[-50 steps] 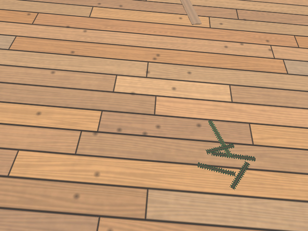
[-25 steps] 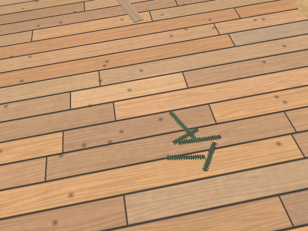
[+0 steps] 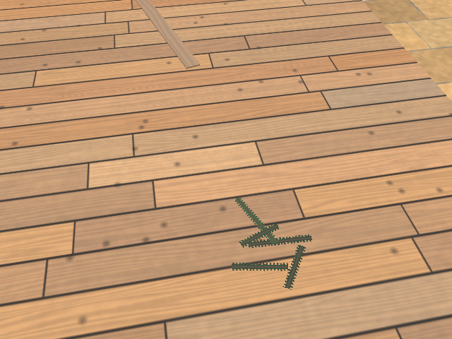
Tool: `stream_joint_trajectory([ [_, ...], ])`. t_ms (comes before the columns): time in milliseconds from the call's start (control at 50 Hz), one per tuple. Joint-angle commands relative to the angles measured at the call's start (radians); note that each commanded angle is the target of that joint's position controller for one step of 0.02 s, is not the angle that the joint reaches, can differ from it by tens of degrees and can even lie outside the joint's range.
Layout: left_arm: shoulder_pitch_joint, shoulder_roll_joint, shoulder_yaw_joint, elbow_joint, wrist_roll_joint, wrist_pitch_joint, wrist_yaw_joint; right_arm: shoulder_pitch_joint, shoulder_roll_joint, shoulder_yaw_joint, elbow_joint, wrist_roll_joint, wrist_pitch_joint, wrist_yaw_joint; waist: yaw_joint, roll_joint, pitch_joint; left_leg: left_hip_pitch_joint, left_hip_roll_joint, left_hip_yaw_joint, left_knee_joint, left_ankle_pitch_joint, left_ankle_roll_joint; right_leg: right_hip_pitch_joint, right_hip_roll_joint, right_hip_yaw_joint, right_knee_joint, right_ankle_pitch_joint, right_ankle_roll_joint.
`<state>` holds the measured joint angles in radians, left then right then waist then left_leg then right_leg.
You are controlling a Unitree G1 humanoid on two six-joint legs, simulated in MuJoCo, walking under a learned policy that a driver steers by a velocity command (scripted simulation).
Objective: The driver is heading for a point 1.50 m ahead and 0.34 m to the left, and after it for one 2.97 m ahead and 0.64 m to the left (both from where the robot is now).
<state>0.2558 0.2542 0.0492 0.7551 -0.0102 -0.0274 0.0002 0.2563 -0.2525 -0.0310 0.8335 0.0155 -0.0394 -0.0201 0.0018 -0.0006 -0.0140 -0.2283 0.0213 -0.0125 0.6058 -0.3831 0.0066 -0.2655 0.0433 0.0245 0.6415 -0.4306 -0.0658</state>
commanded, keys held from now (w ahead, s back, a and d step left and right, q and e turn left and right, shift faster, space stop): w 1.00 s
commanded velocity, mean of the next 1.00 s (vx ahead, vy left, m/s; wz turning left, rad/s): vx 0.44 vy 0.00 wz -0.01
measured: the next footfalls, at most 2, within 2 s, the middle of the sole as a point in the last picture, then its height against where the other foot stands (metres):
left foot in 0.48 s outside the picture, level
right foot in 1.06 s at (267, 293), level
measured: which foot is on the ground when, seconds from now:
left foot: down 0.00-0.10, up 0.12-0.46, down 0.48-1.00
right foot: down 0.00-0.48, up 0.50-1.00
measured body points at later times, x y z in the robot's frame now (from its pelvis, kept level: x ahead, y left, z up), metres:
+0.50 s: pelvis +0.21 +0.04 -0.01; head +0.25 +0.04 +0.43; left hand +0.16 +0.31 -0.14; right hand +0.47 -0.19 -0.07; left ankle +0.34 +0.13 -0.73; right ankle -0.01 -0.10 -0.72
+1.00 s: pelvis +0.47 +0.03 +0.01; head +0.50 +0.03 +0.46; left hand +0.70 +0.25 -0.07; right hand +0.47 -0.25 -0.12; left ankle +0.34 +0.13 -0.73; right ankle +0.64 -0.10 -0.71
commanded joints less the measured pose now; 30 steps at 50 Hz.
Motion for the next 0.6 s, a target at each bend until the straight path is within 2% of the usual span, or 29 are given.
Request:
stream_joint_trajectory([
  [20,-0.065,0.053,0.016,-0.087,-0.014,-0.06,-0.012,0.002,-0.192,-0.046,-0.053,0.01,-0.026,0.003,0.002,0.17,0.12,-0.004,0.267,-0.407,-0.334,-0.283,0.216,-0.163,-0.018,-0.036,0.004,0.0,-0.023],
  [40,-0.036,0.063,0.02,-0.075,-0.015,-0.065,-0.015,-0.025,-0.183,-0.043,-0.065,0.014,-0.024,0.009,0.021,0.161,0.117,-0.03,0.253,-0.373,-0.313,-0.184,0.205,-0.096,-0.022,-0.035,-0.053,0.015,-0.036],
  [60,0.027,0.075,0.027,-0.05,-0.014,-0.068,-0.017,-0.078,-0.166,-0.038,-0.085,0.016,-0.023,0.014,0.059,0.139,0.103,-0.084,0.203,-0.288,-0.258,-0.051,0.169,0.022,-0.025,-0.02,-0.131,0.046,-0.049],
  [80,0.11,0.118,0.042,-0.019,-0.01,-0.072,-0.018,-0.135,-0.131,-0.027,-0.118,0.015,-0.03,0.017,0.089,0.044,0.078,-0.166,0.103,-0.15,-0.103,0.117,0.109,0.151,-0.073,0.102,-0.206,0.081,-0.077],
  [100,0.226,0.217,0.075,0.013,-0.011,-0.072,-0.021,-0.174,-0.106,-0.02,-0.156,0.008,-0.051,0.016,0.115,-0.184,0.031,-0.331,-0.033,0.029,0.218,0.234,0.03,0.349,-0.205,0.359,-0.302,0.205,-0.147],
  [120,0.284,0.224,0.076,0.012,-0.003,-0.072,-0.027,-0.177,-0.127,-0.025,-0.166,-0.001,-0.068,0.012,0.139,-0.274,0.014,-0.565,-0.066,-0.006,0.455,-0.105,0.002,0.497,-0.36,0.601,-0.371,0.397,-0.243],
  [140,0.267,0.177,0.058,0.009,0.006,-0.074,-0.026,-0.154,-0.151,-0.035,-0.161,0.016,-0.072,0.018,0.103,-0.153,0.037,-0.671,-0.021,-0.057,0.586,-0.181,0.021,0.525,-0.395,0.584,-0.343,0.452,-0.261],
  [160,0.253,0.147,0.048,0.001,0.011,-0.073,-0.023,-0.149,-0.125,-0.028,-0.156,0.029,-0.071,0.026,0.086,-0.083,0.044,-0.73,0.013,-0.062,0.64,-0.13,0.043,0.538,-0.381,0.507,-0.34,0.464,-0.246],
  [180,0.24,0.134,0.041,0.005,0.007,-0.068,-0.022,-0.17,-0.105,-0.023,-0.164,0.026,-0.069,0.035,0.076,-0.039,0.072,-0.778,0.045,-0.048,0.624,-0.068,0.055,0.527,-0.362,0.431,-0.361,0.482,-0.221],
  [200,0.224,0.107,0.03,0.01,0.004,-0.061,-0.018,-0.192,-0.096,-0.023,-0.17,0.018,-0.066,0.042,0.066,-0.038,0.084,-0.772,0.077,-0.04,0.578,-0.008,0.057,0.499,-0.338,0.359,-0.388,0.519,-0.186],
  [220,0.217,0.09,0.021,0.013,0.004,-0.051,-0.015,-0.2,-0.081,-0.019,-0.176,0.015,-0.064,0.053,0.058,-0.064,0.085,-0.73,0.089,-0.02,0.529,0.04,0.049,0.455,-0.306,0.302,-0.417,0.535,-0.163],
  [240,0.207,0.087,0.019,0.011,0.002,-0.044,-0.009,-0.207,-0.062,-0.013,-0.18,0.011,-0.062,0.064,0.054,-0.077,0.085,-0.688,0.084,0.007,0.473,0.093,0.034,0.407,-0.277,0.247,-0.443,0.549,-0.153],
  [280,0.174,0.108,0.02,0.002,-0.004,-0.038,0.007,-0.264,-0.03,0.002,-0.206,-0.001,-0.063,0.078,0.054,-0.06,0.097,-0.556,0.059,0.05,0.283,0.23,0.001,0.274,-0.22,0.14,-0.483,0.538,-0.135],
  [300,0.174,0.13,0.024,0.002,-0.004,-0.039,0.014,-0.302,-0.015,0.01,-0.22,-0.003,-0.065,0.081,0.063,-0.065,0.102,-0.473,0.039,0.067,0.175,0.304,-0.008,0.213,-0.2,0.104,-0.503,0.517,-0.126],
  [320,0.187,0.152,0.029,0.008,-0.002,-0.043,0.018,-0.326,-0.018,0.011,-0.229,0.0,-0.066,0.082,0.069,-0.08,0.104,-0.398,0.021,0.075,0.091,0.36,-0.013,0.175,-0.199,0.09,-0.526,0.492,-0.123],
  [340,0.206,0.172,0.034,0.017,-0.005,-0.047,0.019,-0.342,-0.038,0.006,-0.237,0.005,-0.064,0.081,0.071,-0.097,0.107,-0.347,0.007,0.073,0.043,0.395,-0.012,0.167,-0.216,0.095,-0.543,0.468,-0.121],
  [380,0.21,0.183,0.04,0.031,-0.014,-0.053,0.017,-0.35,-0.082,-0.008,-0.248,0.012,-0.061,0.077,0.055,-0.11,0.124,-0.319,0.002,0.046,-0.03,0.417,0.01,0.212,-0.255,0.097,-0.536,0.482,-0.108],
  [420,0.2,0.189,0.044,0.041,-0.014,-0.049,0.014,-0.316,-0.119,-0.024,-0.246,0.011,-0.061,0.072,0.02,-0.115,0.097,-0.274,-0.014,0.042,-0.064,0.388,0.047,0.292,-0.278,0.082,-0.457,0.691,-0.081],
  [440,0.194,0.199,0.049,0.043,-0.01,-0.044,0.014,-0.261,-0.14,-0.036,-0.234,0.007,-0.058,0.066,-0.012,-0.128,0.047,-0.2,-0.037,0.059,-0.061,0.358,0.069,0.322,-0.274,0.066,-0.372,0.863,-0.066],
  [460,0.188,0.196,0.048,0.044,-0.004,-0.035,0.016,-0.138,-0.168,-0.055,-0.2,0.007,-0.053,0.057,-0.077,-0.126,-0.035,-0.042,-0.067,0.084,-0.064,0.34,0.098,0.308,-0.245,0.036,-0.214,1.005,-0.045],
  [480,0.186,0.182,0.041,0.036,0.004,-0.03,0.02,0.019,-0.198,-0.072,-0.157,0.007,-0.046,0.046,-0.147,-0.112,-0.127,0.196,-0.035,0.056,-0.04,0.342,0.126,0.183,-0.208,0.015,-0.006,0.967,-0.016],
  [500,0.217,0.107,0.016,0.011,0.036,-0.031,0.022,0.177,-0.281,-0.086,-0.128,-0.004,-0.037,0.032,-0.166,0.1,-0.272,0.475,0.196,-0.237,-0.032,0.303,0.185,-0.045,-0.116,-0.018,0.361,0.48,0.015],
  [520,0.373,-0.001,-0.012,0.016,-0.004,-0.051,0.011,0.171,-0.294,-0.078,-0.119,-0.023,-0.046,0.052,-0.063,0.355,-0.413,0.649,0.379,-0.78,-0.267,-0.029,0.338,-0.327,0.04,0.108,0.644,-0.158,0.047],
  [540,0.254,0.125,0.015,0.019,-0.03,-0.065,0.004,0.103,-0.197,-0.06,-0.128,-0.007,-0.049,0.052,-0.095,0.202,-0.256,0.523,0.338,-0.764,-0.357,-0.192,0.287,-0.435,-0.027,0.143,0.727,-0.113,0.04],
  [560,0.132,0.165,0.026,-0.015,-0.043,-0.071,0.0,0.035,-0.162,-0.05,-0.13,0.0,-0.05,0.049,-0.083,0.116,-0.102,0.358,0.307,-0.588,-0.367,-0.152,0.248,-0.466,-0.078,0.097,0.701,-0.007,0.026],
  [580,0.085,0.152,0.023,-0.024,-0.03,-0.074,0.007,-0.023,-0.155,-0.046,-0.135,-0.009,-0.053,0.051,-0.046,0.019,-0.042,0.21,0.27,-0.477,-0.382,-0.016,0.23,-0.417,-0.129,0.077,0.652,0.082,0.024],
  [600,0.077,0.144,0.028,-0.023,-0.012,-0.071,0.011,-0.06,-0.137,-0.043,-0.137,-0.023,-0.058,0.055,-0.013,0.024,-0.011,0.106,0.226,-0.387,-0.4,0.088,0.224,-0.37,-0.16,0.075,0.599,0.134,0.026],
])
